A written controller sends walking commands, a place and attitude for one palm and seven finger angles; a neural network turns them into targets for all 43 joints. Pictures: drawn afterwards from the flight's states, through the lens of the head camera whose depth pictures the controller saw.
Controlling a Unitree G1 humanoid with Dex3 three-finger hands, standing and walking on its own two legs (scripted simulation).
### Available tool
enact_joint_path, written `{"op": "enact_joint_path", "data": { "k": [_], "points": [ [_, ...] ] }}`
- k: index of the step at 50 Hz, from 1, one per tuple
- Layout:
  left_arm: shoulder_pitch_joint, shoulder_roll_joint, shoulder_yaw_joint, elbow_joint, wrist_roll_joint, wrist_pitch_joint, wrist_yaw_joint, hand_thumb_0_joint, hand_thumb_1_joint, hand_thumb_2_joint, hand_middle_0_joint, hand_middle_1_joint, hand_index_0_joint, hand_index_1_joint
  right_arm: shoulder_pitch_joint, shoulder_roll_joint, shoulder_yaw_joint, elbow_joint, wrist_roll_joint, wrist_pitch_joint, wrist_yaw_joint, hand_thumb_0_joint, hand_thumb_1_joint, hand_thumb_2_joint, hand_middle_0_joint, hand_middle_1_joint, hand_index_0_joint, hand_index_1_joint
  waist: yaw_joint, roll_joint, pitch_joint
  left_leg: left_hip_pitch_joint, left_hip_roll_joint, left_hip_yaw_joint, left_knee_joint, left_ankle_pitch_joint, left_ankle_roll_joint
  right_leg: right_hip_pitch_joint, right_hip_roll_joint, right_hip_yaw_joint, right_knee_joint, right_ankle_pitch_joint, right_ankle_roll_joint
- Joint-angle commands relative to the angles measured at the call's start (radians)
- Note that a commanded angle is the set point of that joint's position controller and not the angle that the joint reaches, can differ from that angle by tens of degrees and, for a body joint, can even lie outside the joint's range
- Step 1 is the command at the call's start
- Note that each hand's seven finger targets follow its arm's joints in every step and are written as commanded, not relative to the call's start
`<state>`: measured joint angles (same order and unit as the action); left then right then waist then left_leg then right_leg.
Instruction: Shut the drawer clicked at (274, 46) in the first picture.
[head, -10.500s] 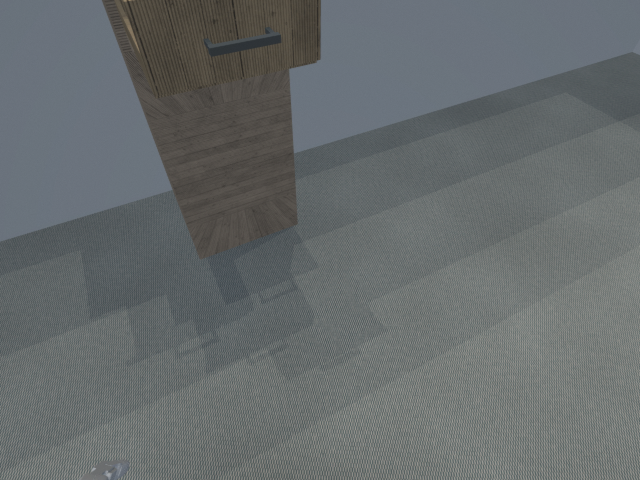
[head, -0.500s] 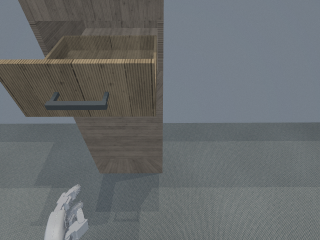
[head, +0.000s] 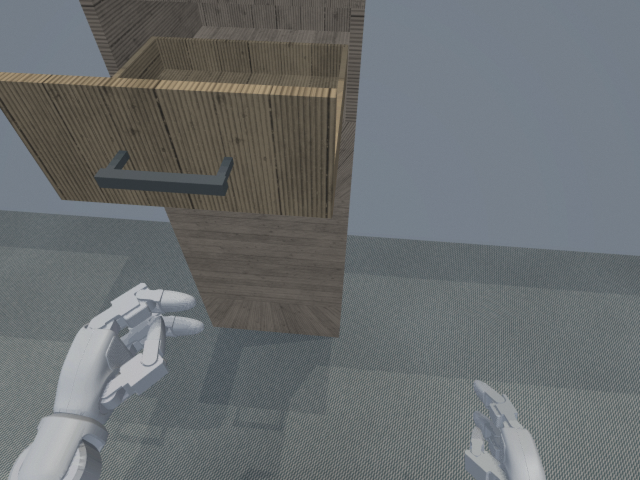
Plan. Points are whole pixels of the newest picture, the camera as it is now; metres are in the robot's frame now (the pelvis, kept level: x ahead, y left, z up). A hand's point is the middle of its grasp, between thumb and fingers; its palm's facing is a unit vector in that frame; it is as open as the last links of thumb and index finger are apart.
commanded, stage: raise the hand and make a fist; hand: left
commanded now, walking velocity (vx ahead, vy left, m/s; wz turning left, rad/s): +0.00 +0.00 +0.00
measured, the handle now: (167, 171) +0.41 +0.22 +0.19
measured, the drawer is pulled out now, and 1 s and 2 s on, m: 0.26 0.26 0.26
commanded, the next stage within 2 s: bring the fist close to the handle in 1.24 s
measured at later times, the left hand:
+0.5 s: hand (122, 301) +0.22 +0.19 +0.20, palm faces +0.02 -0.99 -0.14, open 3.1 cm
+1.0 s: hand (74, 231) +0.22 +0.20 +0.28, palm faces +0.06 -0.99 -0.16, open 3.3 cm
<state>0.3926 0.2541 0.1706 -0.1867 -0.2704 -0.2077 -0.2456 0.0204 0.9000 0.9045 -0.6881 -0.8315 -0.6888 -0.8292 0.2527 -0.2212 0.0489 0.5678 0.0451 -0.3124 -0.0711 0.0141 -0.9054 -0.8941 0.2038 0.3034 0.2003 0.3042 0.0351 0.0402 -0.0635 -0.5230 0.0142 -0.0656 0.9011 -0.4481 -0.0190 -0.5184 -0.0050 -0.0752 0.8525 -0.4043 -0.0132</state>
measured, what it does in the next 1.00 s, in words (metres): stands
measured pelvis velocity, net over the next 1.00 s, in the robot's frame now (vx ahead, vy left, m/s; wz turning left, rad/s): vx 0.01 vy -0.01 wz -0.01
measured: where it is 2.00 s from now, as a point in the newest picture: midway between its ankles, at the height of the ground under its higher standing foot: outside the picture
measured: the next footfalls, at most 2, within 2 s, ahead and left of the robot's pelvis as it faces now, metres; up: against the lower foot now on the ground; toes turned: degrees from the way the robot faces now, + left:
none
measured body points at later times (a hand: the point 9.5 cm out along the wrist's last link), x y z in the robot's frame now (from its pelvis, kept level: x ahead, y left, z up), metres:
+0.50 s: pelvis +0.04 +0.01 +0.03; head +0.01 -0.01 +0.48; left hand +0.21 +0.25 +0.21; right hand +0.26 -0.19 -0.01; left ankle +0.01 +0.13 -0.70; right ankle +0.02 -0.11 -0.70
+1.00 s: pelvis +0.01 -0.01 +0.04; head -0.05 -0.05 +0.48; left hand +0.21 +0.25 +0.29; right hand +0.24 -0.21 +0.00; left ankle +0.01 +0.13 -0.70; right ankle +0.02 -0.11 -0.70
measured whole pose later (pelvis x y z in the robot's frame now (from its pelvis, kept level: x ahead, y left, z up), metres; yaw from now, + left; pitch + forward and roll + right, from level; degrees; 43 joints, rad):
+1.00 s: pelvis +0.01 -0.01 +0.04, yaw +0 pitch -6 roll +0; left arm 0.07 0.37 0.40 -0.49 -0.37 0.46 -0.27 0.02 0.90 0.90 -1.40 -1.60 -1.40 -1.60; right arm 0.14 -0.26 0.12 0.64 0.10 -0.27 -0.10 0.02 -0.90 -0.89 0.20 0.30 0.20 0.30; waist 0.10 0.09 -0.06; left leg -0.14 0.01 -0.04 0.54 -0.30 -0.02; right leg -0.16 0.00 -0.06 0.54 -0.28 -0.02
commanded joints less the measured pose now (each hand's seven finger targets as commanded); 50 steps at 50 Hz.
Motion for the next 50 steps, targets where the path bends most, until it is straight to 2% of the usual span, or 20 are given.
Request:
{"op": "enact_joint_path", "data": {
  "k": [1, 4, 5, 8, 10, 14, 15, 18, 20, 23, 25, 27, 28, 33, 40, 42, 45, 47, 49, 50],
  "points": [
    [0.051, 0.126, 0.144, -0.251, -0.046, 0.036, -0.012, 0.000, 0.900, 0.900, -0.880, -1.037, -0.880, -1.037, -0.110, -0.106, -0.065, -0.167, 0.000, -0.065, -0.004, 0.000, -0.900, -0.900, 0.200, 0.300, 0.200, 0.300, 0.034, -0.045, -0.202, 0.090, -0.028, 0.039, -0.190, 0.339, 0.045, 0.231, 0.000, 0.031, -0.182, 0.326, 0.010],
    [0.066, 0.134, 0.163, -0.324, -0.065, 0.041, -0.014, 0.000, 0.900, 0.900, -0.940, -1.102, -0.940, -1.102, -0.113, -0.101, -0.060, -0.165, 0.003, -0.070, 0.002, 0.000, -0.900, -0.900, 0.200, 0.300, 0.200, 0.300, 0.033, -0.042, -0.168, 0.121, -0.025, 0.040, -0.213, 0.385, 0.040, 0.231, 0.009, 0.011, -0.187, 0.399, 0.013],
    [0.071, 0.145, 0.176, -0.308, -0.068, 0.045, -0.012, 0.000, 0.900, 0.900, -0.960, -1.123, -0.960, -1.123, -0.123, -0.102, -0.057, -0.158, 0.000, -0.069, 0.002, 0.000, -0.900, -0.900, 0.200, 0.300, 0.200, 0.300, 0.034, -0.078, -0.142, 0.118, -0.023, 0.038, -0.215, 0.380, 0.041, 0.240, 0.011, 0.018, -0.198, 0.399, 0.015],
    [0.079, 0.129, 0.157, -0.390, -0.071, 0.043, -0.025, 0.000, 0.900, 0.900, -1.020, -1.188, -1.020, -1.188, -0.109, -0.103, -0.054, -0.162, 0.009, -0.084, 0.004, 0.000, -0.900, -0.900, 0.200, 0.300, 0.200, 0.300, 0.031, 0.003, -0.154, 0.180, -0.022, 0.045, -0.238, 0.399, 0.038, 0.234, 0.014, 0.003, -0.206, 0.402, 0.011],
    [0.062, 0.121, 0.128, -0.419, -0.070, 0.053, -0.027, 0.000, 0.900, 0.900, -1.060, -1.232, -1.060, -1.232, -0.116, -0.109, -0.047, -0.160, 0.009, -0.094, 0.003, 0.000, -0.900, -0.900, 0.200, 0.300, 0.200, 0.300, 0.022, -0.036, -0.125, 0.189, -0.020, 0.039, -0.243, 0.394, 0.043, 0.237, 0.018, 0.003, -0.219, 0.396, 0.012],
    [0.016, 0.130, 0.121, -0.492, -0.059, 0.095, -0.016, 0.000, 0.900, 0.900, -1.140, -1.318, -1.140, -1.318, -0.111, -0.111, -0.039, -0.159, 0.017, -0.108, -0.007, 0.000, -0.900, -0.900, 0.200, 0.300, 0.200, 0.300, 0.024, 0.012, -0.110, 0.235, -0.017, 0.033, -0.283, 0.376, 0.039, 0.234, 0.017, -0.009, -0.245, 0.355, 0.008],
    [0.009, 0.151, 0.132, -0.502, -0.051, 0.109, -0.009, 0.000, 0.900, 0.900, -1.160, -1.340, -1.160, -1.340, -0.119, -0.114, -0.035, -0.154, 0.015, -0.108, -0.007, 0.000, -0.900, -0.900, 0.200, 0.300, 0.200, 0.300, 0.029, -0.014, -0.103, 0.239, -0.017, 0.030, -0.286, 0.389, 0.041, 0.251, 0.020, -0.008, -0.249, 0.369, 0.006],
    [-0.010, 0.151, 0.140, -0.542, -0.048, 0.154, 0.002, 0.000, 0.900, 0.900, -1.220, -1.405, -1.220, -1.405, -0.124, -0.108, -0.027, -0.159, 0.020, -0.109, -0.010, 0.000, -0.900, -0.900, 0.200, 0.300, 0.200, 0.300, 0.040, 0.031, -0.100, 0.272, -0.016, 0.031, -0.311, 0.421, 0.035, 0.269, 0.016, -0.016, -0.260, 0.395, 0.003],
    [-0.032, 0.178, 0.165, -0.556, -0.050, 0.196, 0.007, 0.000, 0.900, 0.900, -1.260, -1.448, -1.260, -1.448, -0.144, -0.111, -0.022, -0.163, 0.022, -0.104, -0.012, 0.000, -0.900, -0.900, 0.200, 0.300, 0.200, 0.300, 0.047, -0.002, -0.100, 0.283, -0.016, 0.034, -0.322, 0.423, 0.035, 0.291, 0.019, -0.015, -0.274, 0.408, 0.004],
    [-0.043, 0.181, 0.188, -0.577, -0.065, 0.261, 0.000, 0.000, 0.900, 0.900, -1.320, -1.513, -1.320, -1.513, -0.156, -0.104, -0.009, -0.170, 0.029, -0.088, -0.012, 0.000, -0.900, -0.900, 0.200, 0.300, 0.200, 0.300, 0.056, 0.040, -0.095, 0.307, -0.017, 0.038, -0.345, 0.464, 0.025, 0.315, 0.016, -0.021, -0.285, 0.450, 0.001],
    [-0.083, 0.202, 0.219, -0.555, -0.082, 0.311, -0.005, 0.000, 0.900, 0.900, -1.360, -1.557, -1.360, -1.557, -0.179, -0.111, -0.002, -0.168, 0.035, -0.078, -0.015, 0.000, -0.900, -0.900, 0.200, 0.300, 0.200, 0.300, 0.057, -0.025, -0.065, 0.308, -0.014, 0.037, -0.355, 0.438, 0.028, 0.315, 0.022, -0.018, -0.311, 0.439, 0.005],
    [-0.164, 0.210, 0.223, -0.555, -0.090, 0.356, -0.015, 0.000, 0.900, 0.900, -1.400, -1.600, -1.400, -1.600, -0.190, -0.112, 0.006, -0.165, 0.040, -0.069, -0.019, 0.000, -0.900, -0.900, 0.200, 0.300, 0.200, 0.300, 0.052, 0.017, -0.046, 0.323, -0.016, 0.038, -0.377, 0.402, 0.030, 0.302, 0.019, -0.014, -0.331, 0.395, 0.006],
    [-0.211, 0.214, 0.226, -0.564, -0.095, 0.375, -0.016, 0.000, 0.900, 0.900, -1.400, -1.600, -1.400, -1.600, -0.206, -0.109, 0.010, -0.164, 0.041, -0.069, -0.021, 0.000, -0.900, -0.900, 0.200, 0.300, 0.200, 0.300, 0.052, 0.043, -0.038, 0.334, -0.017, 0.037, -0.385, 0.388, 0.031, 0.298, 0.016, -0.011, -0.342, 0.375, 0.005],
    [-0.280, 0.243, 0.256, -0.588, -0.107, 0.456, -0.030, 0.000, 0.900, 0.900, -1.400, -1.600, -1.400, -1.600, -0.244, -0.109, 0.020, -0.157, 0.045, -0.065, -0.021, 0.000, -0.900, -0.900, 0.200, 0.300, 0.200, 0.300, 0.065, 0.031, -0.080, 0.378, -0.019, 0.032, -0.407, 0.412, 0.034, 0.333, 0.012, -0.010, -0.358, 0.393, 0.004],
    [-0.438, 0.324, 0.339, -0.566, -0.123, 0.564, -0.022, 0.000, 0.900, 0.900, -1.400, -1.600, -1.400, -1.600, -0.318, -0.115, 0.030, -0.135, 0.053, -0.050, -0.029, 0.000, -0.900, -0.900, 0.200, 0.300, 0.200, 0.300, 0.081, 0.016, -0.038, 0.392, -0.017, 0.029, -0.436, 0.334, 0.038, 0.318, 0.010, 0.015, -0.408, 0.280, 0.008],
    [-0.518, 0.326, 0.334, -0.537, -0.118, 0.584, -0.017, 0.000, 0.900, 0.900, -1.400, -1.600, -1.400, -1.600, -0.317, -0.118, 0.031, -0.120, 0.053, -0.043, -0.032, 0.000, -0.900, -0.900, 0.200, 0.300, 0.200, 0.300, 0.069, 0.017, -0.029, 0.394, -0.018, 0.028, -0.448, 0.299, 0.042, 0.307, 0.005, 0.014, -0.423, 0.226, 0.013],
    [-0.477, 0.281, 0.295, -0.421, -0.119, 0.615, -0.024, 0.000, 0.900, 0.900, -1.400, -1.600, -1.400, -1.600, -0.325, -0.127, 0.025, -0.110, 0.055, -0.032, -0.030, 0.000, -0.900, -0.900, 0.200, 0.300, 0.200, 0.300, 0.064, -0.037, 0.022, 0.377, -0.018, 0.035, -0.441, 0.256, 0.044, 0.284, 0.005, 0.035, -0.452, 0.176, 0.021],
    [-0.500, 0.266, 0.269, -0.423, -0.110, 0.624, -0.030, 0.000, 0.900, 0.900, -1.400, -1.600, -1.400, -1.600, -0.320, -0.129, 0.024, -0.113, 0.056, -0.020, -0.026, 0.000, -0.900, -0.900, 0.200, 0.300, 0.200, 0.300, 0.058, -0.030, 0.006, 0.375, -0.025, 0.040, -0.444, 0.243, 0.047, 0.287, 0.000, 0.030, -0.449, 0.157, 0.024],
    [-0.535, 0.293, 0.284, -0.461, -0.110, 0.631, -0.026, 0.000, 0.900, 0.900, -1.400, -1.600, -1.400, -1.600, -0.333, -0.129, 0.021, -0.125, 0.056, -0.021, -0.026, 0.000, -0.900, -0.900, 0.200, 0.300, 0.200, 0.300, 0.062, -0.033, -0.027, 0.383, -0.029, 0.041, -0.442, 0.228, 0.051, 0.295, -0.006, 0.038, -0.448, 0.134, 0.027],
    [-0.522, 0.339, 0.320, -0.472, -0.113, 0.634, -0.021, 0.000, 0.900, 0.900, -1.400, -1.600, -1.400, -1.600, -0.341, -0.137, 0.019, -0.126, 0.055, -0.019, -0.028, 0.000, -0.900, -0.900, 0.200, 0.300, 0.200, 0.300, 0.073, -0.045, -0.031, 0.377, -0.026, 0.042, -0.432, 0.229, 0.048, 0.308, -0.006, 0.056, -0.458, 0.117, 0.026]
  ]
}}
